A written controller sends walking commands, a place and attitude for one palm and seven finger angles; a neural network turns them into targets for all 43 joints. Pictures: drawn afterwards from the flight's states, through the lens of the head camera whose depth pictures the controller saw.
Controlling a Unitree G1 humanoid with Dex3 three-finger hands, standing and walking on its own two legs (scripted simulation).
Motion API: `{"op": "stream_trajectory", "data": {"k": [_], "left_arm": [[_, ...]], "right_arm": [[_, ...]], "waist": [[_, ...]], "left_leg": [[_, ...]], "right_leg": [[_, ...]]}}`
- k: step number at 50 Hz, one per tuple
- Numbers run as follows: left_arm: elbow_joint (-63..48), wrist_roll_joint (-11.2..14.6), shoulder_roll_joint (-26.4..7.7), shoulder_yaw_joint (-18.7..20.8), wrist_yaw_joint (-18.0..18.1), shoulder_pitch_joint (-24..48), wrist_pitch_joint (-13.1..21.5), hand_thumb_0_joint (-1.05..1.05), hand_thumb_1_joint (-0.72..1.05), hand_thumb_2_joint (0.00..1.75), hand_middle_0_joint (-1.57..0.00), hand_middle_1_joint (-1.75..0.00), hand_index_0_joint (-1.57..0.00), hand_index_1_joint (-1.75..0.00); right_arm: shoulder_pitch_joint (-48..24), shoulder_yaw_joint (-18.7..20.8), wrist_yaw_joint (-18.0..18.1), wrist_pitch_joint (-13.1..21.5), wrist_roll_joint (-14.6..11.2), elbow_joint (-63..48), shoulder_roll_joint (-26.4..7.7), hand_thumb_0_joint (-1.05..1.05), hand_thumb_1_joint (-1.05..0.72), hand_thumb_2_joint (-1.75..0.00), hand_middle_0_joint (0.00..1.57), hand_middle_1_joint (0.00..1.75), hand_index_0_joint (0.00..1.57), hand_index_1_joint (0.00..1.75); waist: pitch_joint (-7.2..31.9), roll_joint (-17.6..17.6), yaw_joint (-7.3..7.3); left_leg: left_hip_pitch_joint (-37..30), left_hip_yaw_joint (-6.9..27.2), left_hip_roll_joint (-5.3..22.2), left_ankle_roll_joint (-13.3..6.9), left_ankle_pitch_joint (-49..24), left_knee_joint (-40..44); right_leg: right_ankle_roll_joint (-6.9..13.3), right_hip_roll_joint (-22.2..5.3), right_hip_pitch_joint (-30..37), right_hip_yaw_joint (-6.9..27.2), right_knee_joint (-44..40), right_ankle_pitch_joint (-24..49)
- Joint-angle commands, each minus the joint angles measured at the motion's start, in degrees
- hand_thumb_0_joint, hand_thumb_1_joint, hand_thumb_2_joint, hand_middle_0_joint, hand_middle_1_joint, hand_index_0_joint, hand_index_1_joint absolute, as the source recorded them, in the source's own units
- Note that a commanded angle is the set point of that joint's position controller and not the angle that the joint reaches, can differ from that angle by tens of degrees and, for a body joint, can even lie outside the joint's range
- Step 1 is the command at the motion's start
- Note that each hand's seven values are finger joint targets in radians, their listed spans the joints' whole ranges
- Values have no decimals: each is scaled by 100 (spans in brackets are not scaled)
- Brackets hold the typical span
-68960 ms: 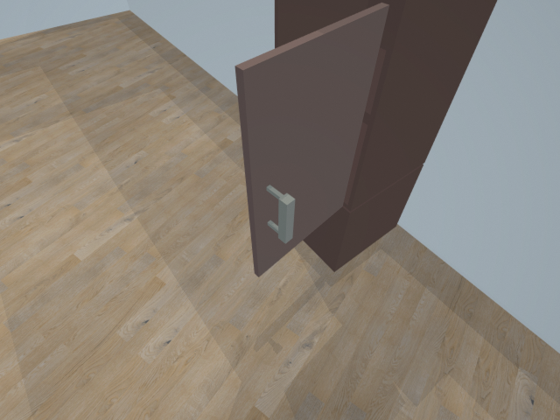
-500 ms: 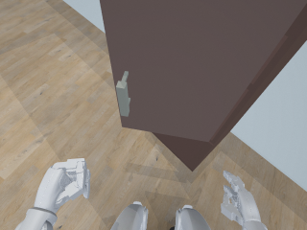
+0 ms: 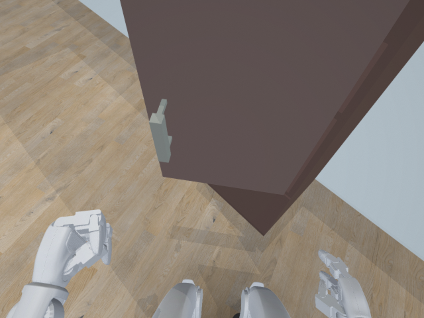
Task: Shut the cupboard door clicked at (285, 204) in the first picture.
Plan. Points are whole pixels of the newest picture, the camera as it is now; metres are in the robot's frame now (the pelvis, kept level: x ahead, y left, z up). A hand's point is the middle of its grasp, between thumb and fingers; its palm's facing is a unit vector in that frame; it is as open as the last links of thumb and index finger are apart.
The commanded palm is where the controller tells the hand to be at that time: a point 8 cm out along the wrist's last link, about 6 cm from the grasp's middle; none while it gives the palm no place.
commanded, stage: bring the fist close to the handle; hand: left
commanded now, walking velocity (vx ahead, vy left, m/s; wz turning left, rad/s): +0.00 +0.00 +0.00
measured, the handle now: (163, 132) +0.47 +0.14 +0.03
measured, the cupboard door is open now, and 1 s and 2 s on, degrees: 37 37 35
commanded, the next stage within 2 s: push the door shut along its arc in 1.50 s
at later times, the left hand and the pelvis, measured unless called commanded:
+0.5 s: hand (141, 219) +0.27 +0.15 +0.04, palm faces -0.10 -0.99 -0.05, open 3.1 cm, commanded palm +0.26 +0.21 +0.04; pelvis +0.01 -0.04 +0.00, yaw +0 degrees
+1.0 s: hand (161, 191) +0.33 +0.13 +0.03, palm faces -0.09 -1.00 -0.02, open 3.1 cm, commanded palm +0.32 +0.18 +0.03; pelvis +0.01 -0.02 +0.00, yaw +0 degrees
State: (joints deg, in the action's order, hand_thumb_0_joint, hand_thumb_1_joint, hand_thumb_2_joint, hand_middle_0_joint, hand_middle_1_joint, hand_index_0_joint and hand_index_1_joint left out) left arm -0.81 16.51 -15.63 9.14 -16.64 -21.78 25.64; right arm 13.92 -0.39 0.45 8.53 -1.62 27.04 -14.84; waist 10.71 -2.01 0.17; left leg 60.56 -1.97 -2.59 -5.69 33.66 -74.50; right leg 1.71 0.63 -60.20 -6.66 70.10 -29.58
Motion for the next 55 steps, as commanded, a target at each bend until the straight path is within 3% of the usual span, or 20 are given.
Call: {"op": "stream_trajectory", "data": {"k": [1,5,10,13,16,19,21,22,23,26,28,30,32,37,39,41,44,46,52,55], "left_arm": [[-965,34,-551,145,-189,79,139,0,90,90,-130,-150,-130,-150],[-1384,124,-766,389,-127,184,248,0,90,90,-130,-150,-130,-150],[-793,24,-679,290,91,989,453,0,90,90,-130,-150,-130,-150],[-418,-40,-617,160,-1,1185,322,0,90,90,-130,-150,-130,-150],[-428,-41,-800,213,-148,1554,124,0,90,90,-130,-150,-130,-150],[-691,49,-979,421,-177,1582,13,0,90,90,-130,-150,-130,-150],[-697,113,-1010,576,-96,1458,19,0,90,90,-130,-150,-130,-150],[-585,113,-1063,647,-37,1492,26,0,90,90,-130,-150,-130,-150],[-456,114,-849,516,-1,1525,34,0,90,90,-130,-150,-130,-150],[182,44,-764,507,110,1774,55,0,90,90,-130,-150,-130,-150],[504,-17,-686,387,75,2098,61,0,90,90,-130,-150,-130,-150],[482,-43,-632,267,11,2275,115,0,90,90,-130,-150,-130,-150],[245,-44,-608,96,-54,2619,176,0,90,90,-130,-150,-130,-150],[26,-56,-801,265,65,2880,341,0,90,90,-130,-150,-130,-150],[244,-129,-649,202,210,2855,341,0,90,90,-130,-150,-130,-150],[543,-223,-503,70,361,3069,291,0,90,90,-130,-150,-130,-150],[955,-383,-301,-132,502,3144,175,0,90,90,-130,-150,-130,-150],[1070,-436,-281,-173,548,3420,128,0,90,90,-130,-150,-130,-150],[1002,-514,-274,-268,731,4551,379,0,90,90,-130,-150,-130,-150],[1373,-614,-82,-445,830,4900,479,0,90,90,-130,-150,-130,-150]], "right_arm": [[-144,391,59,296,-76,-913,-881,0,-90,-90,20,30,20,30],[-173,352,101,313,-53,-931,-798,0,-90,-90,20,30,20,30],[-176,262,145,320,10,-715,-799,0,-90,-90,20,30,20,30],[-154,252,142,297,-7,-698,-826,0,-90,-90,20,30,20,30],[-134,252,152,257,-59,-726,-846,0,-90,-90,20,30,20,30],[-112,245,149,236,-66,-726,-800,0,-90,-90,20,30,20,30],[-92,238,129,210,-52,-731,-749,0,-90,-90,20,30,20,30],[-71,231,135,197,-42,-688,-758,0,-90,-90,20,30,20,30],[-88,221,116,186,-35,-679,-719,0,-90,-90,20,30,20,30],[-64,234,89,118,-33,-562,-748,0,-90,-90,20,30,20,30],[-21,243,91,85,-32,-517,-792,0,-90,-90,20,30,20,30],[-22,261,82,88,-37,-521,-800,0,-90,-90,20,30,20,30],[2,268,93,96,-33,-527,-819,0,-90,-90,20,30,20,30],[56,303,87,75,-8,-421,-820,0,-90,-90,20,30,20,30],[33,307,45,37,3,-358,-786,0,-90,-90,20,30,20,30],[21,305,14,-30,14,-315,-798,0,-90,-90,20,30,20,30],[33,308,-32,-132,18,-339,-806,0,-90,-90,20,30,20,30],[57,316,-37,-201,14,-345,-822,0,-90,-90,20,30,20,30],[112,307,-9,-238,59,-253,-841,0,-90,-90,20,30,20,30],[80,302,-47,-274,68,-141,-844,0,-90,-90,20,30,20,30]], "waist": [[1275,-113,-63],[1476,-205,24],[970,-62,-182],[1147,9,-186],[1460,-24,-151],[1915,-221,-38],[1980,-103,21],[1971,-23,21],[1852,54,-33],[1332,326,-159],[1261,443,-248],[1406,264,-224],[1692,69,-264],[2213,-80,-160],[2074,-178,-140],[1858,61,-237],[1665,87,-242],[1697,200,-279],[2068,-16,-361],[1914,-159,-403]], "left_leg": [[-1209,1100,289,773,-1475,1549],[-1225,960,244,709,-1618,1463],[-631,859,231,554,-788,1228],[-470,745,200,467,-857,1100],[-446,628,192,401,-1048,1038],[-671,567,179,397,-1658,1019],[-601,505,169,394,-1850,998],[-548,522,174,391,-1989,963],[-483,488,176,390,-1963,935],[-84,425,190,394,-1497,840],[23,423,198,372,-1437,775],[-69,424,184,368,-1457,811],[-309,455,187,338,-1663,818],[-822,523,204,361,-2223,954],[-949,537,208,409,-2239,1040],[-838,559,210,404,-1962,1075],[-815,572,210,421,-1810,1170],[-834,575,206,415,-1669,1199],[-1282,737,234,465,-1910,1185],[-1428,840,267,540,-1713,1268]], "right_leg": [[80,148,727,320,-727,634],[108,153,997,388,-765,728],[90,134,668,496,-816,153],[80,95,871,621,-889,163],[54,43,1281,845,-1055,250],[53,40,1719,891,-1003,1001],[22,15,2011,966,-1022,1293],[33,38,2047,950,-956,1490],[-4,12,2019,966,-964,1560],[-64,-57,1793,1139,-1149,1006],[-64,-74,1722,1191,-1153,945],[-54,-91,1776,1218,-1146,993],[-36,-59,1813,1162,-1052,1308],[9,25,1852,894,-800,1934],[17,31,1622,767,-757,1876],[2,37,1436,718,-802,1581],[18,36,1315,668,-834,1422],[11,32,1323,671,-897,1301],[45,60,1070,596,-777,1385],[56,52,710,524,-764,1097]]}}
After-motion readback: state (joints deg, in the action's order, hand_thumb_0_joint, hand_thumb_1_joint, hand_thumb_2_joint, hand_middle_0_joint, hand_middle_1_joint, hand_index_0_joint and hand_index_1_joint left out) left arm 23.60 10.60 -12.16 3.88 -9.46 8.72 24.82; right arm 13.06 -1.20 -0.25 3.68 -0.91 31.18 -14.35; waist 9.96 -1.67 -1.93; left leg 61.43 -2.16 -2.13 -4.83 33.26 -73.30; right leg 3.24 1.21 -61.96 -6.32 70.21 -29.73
